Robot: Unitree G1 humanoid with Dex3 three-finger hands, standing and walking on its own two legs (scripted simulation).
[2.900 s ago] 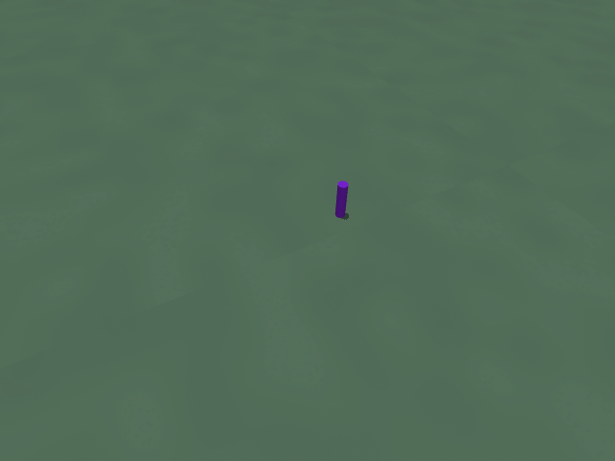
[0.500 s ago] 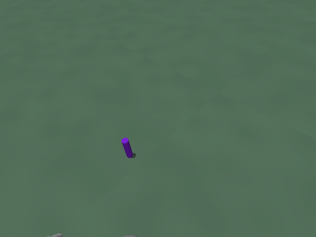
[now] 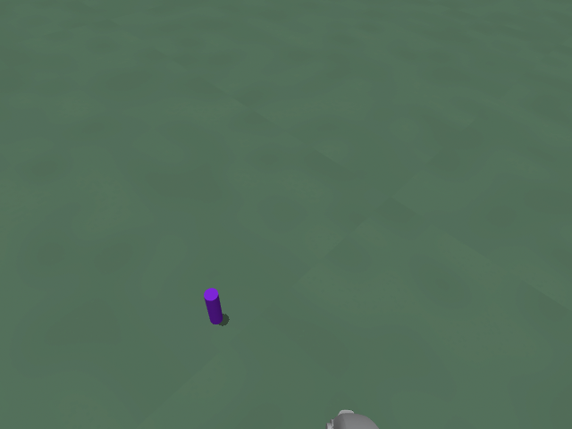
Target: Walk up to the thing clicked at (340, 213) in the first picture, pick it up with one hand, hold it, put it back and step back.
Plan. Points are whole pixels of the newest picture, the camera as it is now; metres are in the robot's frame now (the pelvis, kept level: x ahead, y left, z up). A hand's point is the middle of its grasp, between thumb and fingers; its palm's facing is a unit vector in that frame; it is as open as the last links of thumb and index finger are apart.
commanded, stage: walk up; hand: left
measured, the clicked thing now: (213, 307) +0.62 +0.22 -0.68
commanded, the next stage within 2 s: none
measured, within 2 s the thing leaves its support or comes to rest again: neither
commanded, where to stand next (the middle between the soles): +0.30 +0.01 m, yaw +2 degrees
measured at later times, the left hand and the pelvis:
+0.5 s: hand (107, 404) +0.20 +0.28 -0.14, palm faces -0.01 -0.92 -0.40, open 7.4 cm; pelvis +0.17 -0.01 -0.01, yaw +1 degrees
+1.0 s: hand (139, 332) +0.32 +0.27 -0.16, palm faces -0.04 -0.93 -0.38, open 7.4 cm; pelvis +0.24 +0.00 -0.02, yaw +0 degrees
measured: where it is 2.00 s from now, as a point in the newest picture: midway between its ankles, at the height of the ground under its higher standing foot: (273, 424)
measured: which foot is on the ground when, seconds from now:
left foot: down 0.00-0.18, up 0.20-0.52, down 0.54-1.00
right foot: up 0.00-0.14, down 0.16-0.56, up 0.58-0.84, down 0.86-1.00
